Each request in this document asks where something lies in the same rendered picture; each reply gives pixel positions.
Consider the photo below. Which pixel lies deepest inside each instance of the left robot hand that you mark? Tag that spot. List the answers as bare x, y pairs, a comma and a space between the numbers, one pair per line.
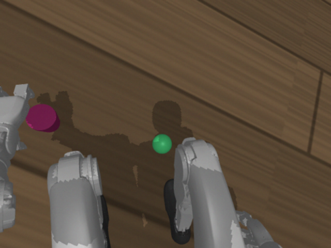
14, 109

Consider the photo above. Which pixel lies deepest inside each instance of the left robot foot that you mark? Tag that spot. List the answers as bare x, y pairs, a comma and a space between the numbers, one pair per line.
105, 222

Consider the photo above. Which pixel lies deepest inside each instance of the left robot arm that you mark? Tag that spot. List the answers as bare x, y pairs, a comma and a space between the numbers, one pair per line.
8, 145

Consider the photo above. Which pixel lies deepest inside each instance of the right robot foot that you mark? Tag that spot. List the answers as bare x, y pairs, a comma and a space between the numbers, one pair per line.
170, 207

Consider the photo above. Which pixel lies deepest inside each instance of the right robot hand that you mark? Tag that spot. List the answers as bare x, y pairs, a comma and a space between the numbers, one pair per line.
256, 234

